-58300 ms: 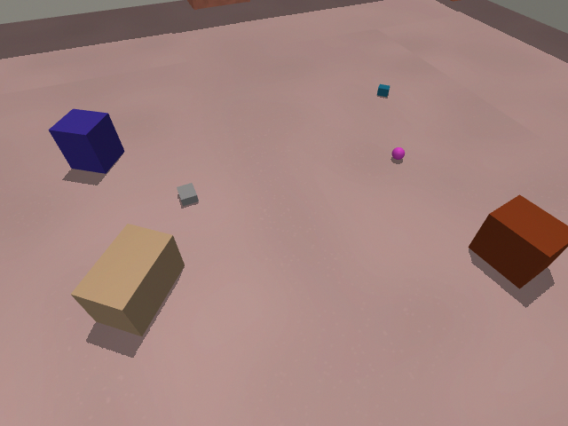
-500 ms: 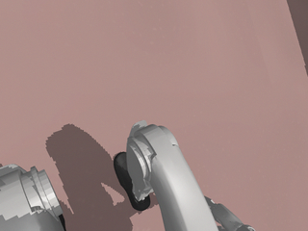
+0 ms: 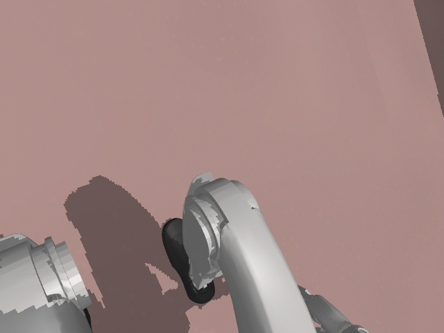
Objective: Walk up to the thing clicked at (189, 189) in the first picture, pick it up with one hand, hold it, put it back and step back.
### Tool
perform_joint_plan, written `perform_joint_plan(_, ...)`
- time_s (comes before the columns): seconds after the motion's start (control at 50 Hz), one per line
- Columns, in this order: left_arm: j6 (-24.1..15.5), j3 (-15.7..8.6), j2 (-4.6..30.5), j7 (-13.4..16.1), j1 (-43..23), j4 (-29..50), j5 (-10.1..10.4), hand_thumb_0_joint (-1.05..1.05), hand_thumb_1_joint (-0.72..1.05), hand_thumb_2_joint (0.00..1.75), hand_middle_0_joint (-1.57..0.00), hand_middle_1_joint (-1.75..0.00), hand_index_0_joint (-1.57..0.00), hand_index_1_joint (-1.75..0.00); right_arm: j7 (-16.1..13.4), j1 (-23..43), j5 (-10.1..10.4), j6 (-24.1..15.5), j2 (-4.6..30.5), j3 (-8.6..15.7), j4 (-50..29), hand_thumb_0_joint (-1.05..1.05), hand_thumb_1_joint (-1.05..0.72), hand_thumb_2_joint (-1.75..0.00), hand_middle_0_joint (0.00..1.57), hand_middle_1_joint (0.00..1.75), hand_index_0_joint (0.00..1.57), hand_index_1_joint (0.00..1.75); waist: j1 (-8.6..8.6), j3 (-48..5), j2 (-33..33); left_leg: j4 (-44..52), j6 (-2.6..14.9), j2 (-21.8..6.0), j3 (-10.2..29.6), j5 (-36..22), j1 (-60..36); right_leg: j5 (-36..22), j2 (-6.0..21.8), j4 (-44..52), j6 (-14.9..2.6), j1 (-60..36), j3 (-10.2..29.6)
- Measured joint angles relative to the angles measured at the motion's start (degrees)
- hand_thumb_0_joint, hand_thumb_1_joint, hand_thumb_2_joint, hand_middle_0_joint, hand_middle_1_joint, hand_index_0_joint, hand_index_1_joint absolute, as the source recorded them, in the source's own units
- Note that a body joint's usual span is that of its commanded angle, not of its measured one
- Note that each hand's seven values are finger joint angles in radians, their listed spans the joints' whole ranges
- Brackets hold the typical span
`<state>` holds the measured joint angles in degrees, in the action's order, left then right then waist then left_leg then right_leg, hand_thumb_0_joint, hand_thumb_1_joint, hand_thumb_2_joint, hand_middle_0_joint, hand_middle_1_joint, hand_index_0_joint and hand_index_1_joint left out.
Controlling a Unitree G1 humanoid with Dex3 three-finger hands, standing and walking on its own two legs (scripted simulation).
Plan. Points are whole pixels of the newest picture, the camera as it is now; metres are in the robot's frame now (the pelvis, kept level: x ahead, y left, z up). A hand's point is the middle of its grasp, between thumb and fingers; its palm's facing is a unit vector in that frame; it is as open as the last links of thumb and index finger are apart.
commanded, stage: close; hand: left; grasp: from above
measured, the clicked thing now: out of the picture +0.46 +0.38 -0.29
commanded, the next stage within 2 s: settle in 1.26 s
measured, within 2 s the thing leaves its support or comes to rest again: leaves its support in 1.62 s
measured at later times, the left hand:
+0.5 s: hand out of the picture +0.45 +0.37 -0.25, palm faces -0.44 -0.15 -0.88, open 10.9 cm
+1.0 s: hand out of the picture +0.45 +0.37 -0.24, palm faces -0.44 -0.14 -0.89, open 10.5 cm
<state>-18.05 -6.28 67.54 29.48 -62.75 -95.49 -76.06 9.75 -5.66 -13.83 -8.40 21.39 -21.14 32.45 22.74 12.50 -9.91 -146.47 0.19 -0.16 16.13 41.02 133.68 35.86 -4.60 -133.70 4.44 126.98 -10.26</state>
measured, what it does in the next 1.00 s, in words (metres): stands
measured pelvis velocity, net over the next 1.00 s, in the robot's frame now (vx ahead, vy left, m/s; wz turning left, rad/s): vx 0.00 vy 0.00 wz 0.00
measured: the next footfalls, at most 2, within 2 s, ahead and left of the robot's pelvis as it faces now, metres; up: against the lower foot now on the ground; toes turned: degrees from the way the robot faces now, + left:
none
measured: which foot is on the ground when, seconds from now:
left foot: down 0.00-1.00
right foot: down 0.00-1.00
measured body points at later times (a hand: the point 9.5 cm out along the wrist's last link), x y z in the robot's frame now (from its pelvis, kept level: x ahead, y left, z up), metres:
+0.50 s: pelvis +0.00 +0.00 +0.00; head +0.28 +0.15 +0.32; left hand +0.47 +0.38 -0.20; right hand +0.06 -0.25 -0.04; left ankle +0.06 +0.12 -0.27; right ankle +0.13 -0.12 -0.27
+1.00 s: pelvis +0.00 +0.00 +0.00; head +0.28 +0.15 +0.32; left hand +0.47 +0.38 -0.19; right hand +0.06 -0.25 -0.04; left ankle +0.06 +0.12 -0.27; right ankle +0.13 -0.12 -0.27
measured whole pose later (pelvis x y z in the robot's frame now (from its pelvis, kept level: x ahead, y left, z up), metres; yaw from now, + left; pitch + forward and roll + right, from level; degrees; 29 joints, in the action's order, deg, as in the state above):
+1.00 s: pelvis +0.00 +0.00 +0.00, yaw +0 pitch +26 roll -16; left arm -16.9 -6.1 67.4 29.6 -62.3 -95.4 -75.7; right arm 10.0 -6.3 -13.7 -9.7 21.4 -20.9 33.1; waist 22.5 12.3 -9.7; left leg -146.3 0.7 -0.4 15.6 40.8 134.0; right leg 35.6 -4.5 -133.5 4.2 127.1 -10.1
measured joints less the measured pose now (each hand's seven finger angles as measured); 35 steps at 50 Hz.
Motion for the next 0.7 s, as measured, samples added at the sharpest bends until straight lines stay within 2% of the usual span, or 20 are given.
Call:
perform_joint_plan(0.14,1.11,0.89,-0.21,1.59,-0.37,-1.70,-0.22,0.00,-0.16,0.70,-0.31,-0.81,-0.33,-0.79,-0.13,-0.05,-0.02,-0.50,0.01,0.01,0.12,0.00,-0.90,-0.89,0.20,0.30,0.20,0.30,0.41,-0.33,-0.05,0.08,0.37,-0.12,-0.27,-0.26,0.13,-0.21,-0.06,0.16,-0.06,-0.02,0.15)
perform_joint_plan(0.24,1.85,0.36,-0.27,1.58,-0.17,-1.37,0.07,0.00,-0.10,0.66,-0.35,-0.78,-0.37,-0.76,-0.01,-0.42,0.14,-1.07,0.06,-0.04,0.35,0.00,-0.90,-0.89,0.20,0.30,0.20,0.30,0.41,-0.35,0.07,0.17,0.57,-0.26,-0.49,-0.28,0.33,-0.24,-0.09,0.28,-0.25,0.15,0.27)
perform_joint_plan(0.44,2.11,-0.18,-0.02,0.27,0.20,-1.05,1.11,0.00,-0.02,0.56,-0.43,-0.71,-0.45,-0.69,0.33,-0.46,0.23,-0.97,-0.21,-0.27,0.70,0.00,-0.89,-0.89,0.20,0.30,0.20,0.30,0.18,-0.41,0.41,0.04,0.56,-0.14,-0.36,-0.08,0.52,0.00,0.05,0.20,-0.11,0.21,0.16)
perform_joint_plan(0.58,1.45,0.71,-0.18,-0.29,0.54,-0.64,0.98,0.00,0.04,0.51,-0.48,-0.67,-0.51,-0.64,0.37,-0.20,0.08,-0.75,-0.35,-0.26,0.30,0.00,-0.89,-0.89,0.20,0.30,0.20,0.30,-0.06,-0.24,0.41,0.12,0.46,-0.08,-0.33,0.00,0.21,0.10,0.16,0.22,-0.09,-0.08,0.12)
perform_joint_plan(0.7,0.52,0.20,0.35,-0.15,0.65,-0.40,0.70,0.00,0.06,0.45,-0.51,-0.62,-0.54,-0.59,0.37,0.22,-0.05,-0.76,-0.22,-0.72,0.21,0.00,-0.89,-0.89,0.20,0.30,0.20,0.30,-0.19,0.11,0.19,0.00,0.31,-0.06,-0.08,-0.03,-0.01,-0.02,0.14,0.18,0.02,-0.27,-0.05)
